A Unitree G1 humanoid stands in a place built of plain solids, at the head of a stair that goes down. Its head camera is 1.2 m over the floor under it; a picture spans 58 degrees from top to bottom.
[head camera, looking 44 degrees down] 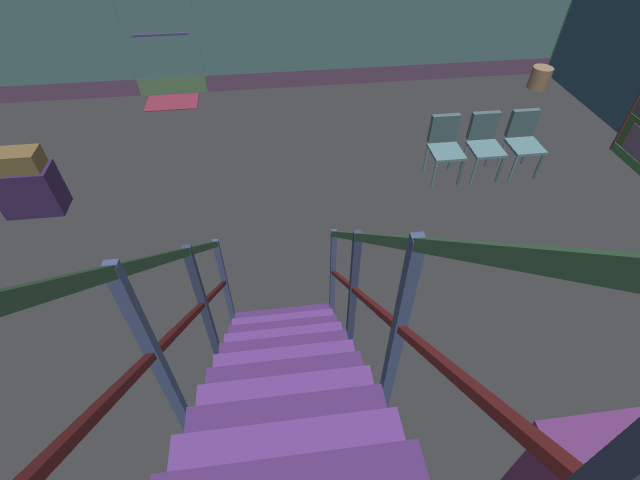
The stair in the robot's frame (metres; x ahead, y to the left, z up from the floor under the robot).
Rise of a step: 0.18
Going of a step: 0.20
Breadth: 0.92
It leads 7 degrees to the left of straight ahead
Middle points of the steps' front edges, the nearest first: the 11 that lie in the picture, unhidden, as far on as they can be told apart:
0.56 0.11 -0.37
0.76 0.13 -0.55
0.96 0.16 -0.73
1.16 0.19 -0.91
1.36 0.21 -1.10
1.56 0.24 -1.28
1.76 0.26 -1.46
1.96 0.29 -1.65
2.17 0.31 -1.83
2.37 0.34 -2.01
2.57 0.36 -2.20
